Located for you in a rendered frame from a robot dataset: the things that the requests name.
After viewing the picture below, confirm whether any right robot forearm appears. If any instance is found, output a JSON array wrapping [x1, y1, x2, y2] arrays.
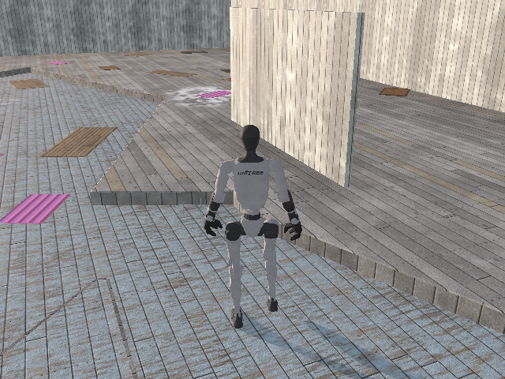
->
[[282, 190, 300, 224]]

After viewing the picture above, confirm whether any right robot hand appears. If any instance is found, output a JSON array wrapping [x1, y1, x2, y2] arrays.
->
[[284, 221, 302, 241]]

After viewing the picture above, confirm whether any robot left upper arm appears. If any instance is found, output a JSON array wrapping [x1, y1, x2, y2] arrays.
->
[[213, 159, 234, 203]]

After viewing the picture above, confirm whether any left robot hand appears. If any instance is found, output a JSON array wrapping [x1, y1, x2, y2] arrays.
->
[[204, 219, 223, 236]]

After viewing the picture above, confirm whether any robot right upper arm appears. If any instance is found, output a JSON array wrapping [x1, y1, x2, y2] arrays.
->
[[267, 159, 290, 203]]

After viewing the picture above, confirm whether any robot head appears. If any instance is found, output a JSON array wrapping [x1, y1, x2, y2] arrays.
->
[[238, 125, 264, 163]]

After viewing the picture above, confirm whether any left robot forearm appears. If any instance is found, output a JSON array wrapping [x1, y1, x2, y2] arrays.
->
[[205, 191, 221, 222]]

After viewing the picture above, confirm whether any robot right shin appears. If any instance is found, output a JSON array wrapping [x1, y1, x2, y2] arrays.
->
[[265, 248, 277, 302]]

